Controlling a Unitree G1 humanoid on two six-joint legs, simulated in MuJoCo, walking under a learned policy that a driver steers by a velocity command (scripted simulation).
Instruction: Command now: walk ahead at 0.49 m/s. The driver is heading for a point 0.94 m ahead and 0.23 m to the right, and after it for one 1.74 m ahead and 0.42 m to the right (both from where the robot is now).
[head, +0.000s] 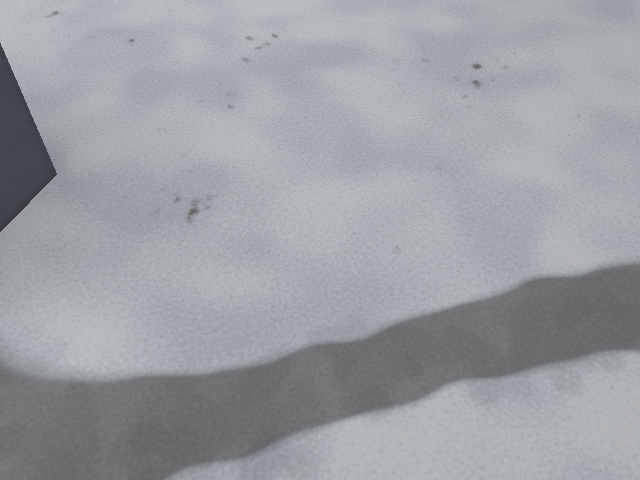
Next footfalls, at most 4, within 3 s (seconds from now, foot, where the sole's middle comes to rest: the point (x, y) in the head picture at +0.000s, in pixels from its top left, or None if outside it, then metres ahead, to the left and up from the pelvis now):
0.32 left None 0.39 0.17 -0.93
0.80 right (394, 449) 0.66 -0.12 -0.93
1.28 left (368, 332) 0.99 -0.07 -0.93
1.68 right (462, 365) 0.89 -0.32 -0.93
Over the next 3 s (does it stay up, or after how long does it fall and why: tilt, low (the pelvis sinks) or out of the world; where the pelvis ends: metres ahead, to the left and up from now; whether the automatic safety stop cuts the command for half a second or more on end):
stays up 0.92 -0.16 -0.16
